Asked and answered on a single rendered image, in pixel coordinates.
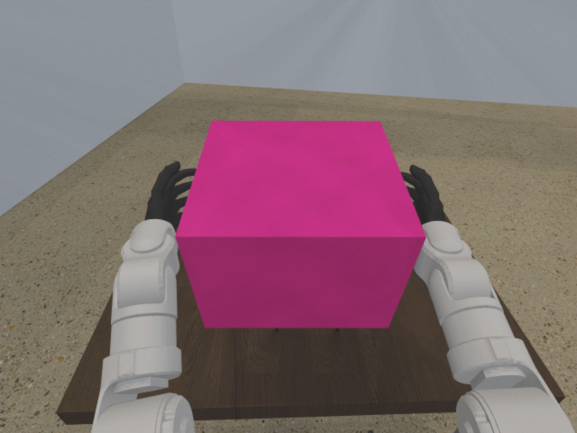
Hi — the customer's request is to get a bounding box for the left robot hand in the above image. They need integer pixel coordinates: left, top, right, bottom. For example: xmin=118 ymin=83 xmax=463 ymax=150
xmin=144 ymin=161 xmax=197 ymax=232

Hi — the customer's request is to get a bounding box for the right robot forearm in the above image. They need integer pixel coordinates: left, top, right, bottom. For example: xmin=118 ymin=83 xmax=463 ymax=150
xmin=414 ymin=221 xmax=575 ymax=433

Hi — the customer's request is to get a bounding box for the carton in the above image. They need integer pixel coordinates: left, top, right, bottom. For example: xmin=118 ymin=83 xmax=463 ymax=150
xmin=175 ymin=121 xmax=426 ymax=328

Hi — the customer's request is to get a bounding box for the right robot hand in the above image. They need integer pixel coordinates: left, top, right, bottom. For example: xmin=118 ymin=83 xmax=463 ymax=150
xmin=401 ymin=165 xmax=446 ymax=225

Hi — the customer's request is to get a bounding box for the left robot forearm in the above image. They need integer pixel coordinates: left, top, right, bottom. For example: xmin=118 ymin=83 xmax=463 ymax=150
xmin=91 ymin=219 xmax=182 ymax=433

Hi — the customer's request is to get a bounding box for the table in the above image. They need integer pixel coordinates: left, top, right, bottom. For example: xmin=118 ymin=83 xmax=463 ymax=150
xmin=56 ymin=212 xmax=565 ymax=433

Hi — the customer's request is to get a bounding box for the robot right upper arm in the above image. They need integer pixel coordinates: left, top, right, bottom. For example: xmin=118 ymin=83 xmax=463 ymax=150
xmin=456 ymin=387 xmax=572 ymax=433

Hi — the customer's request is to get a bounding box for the robot left upper arm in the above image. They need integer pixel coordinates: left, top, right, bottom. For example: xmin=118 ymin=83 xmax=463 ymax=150
xmin=93 ymin=392 xmax=195 ymax=433

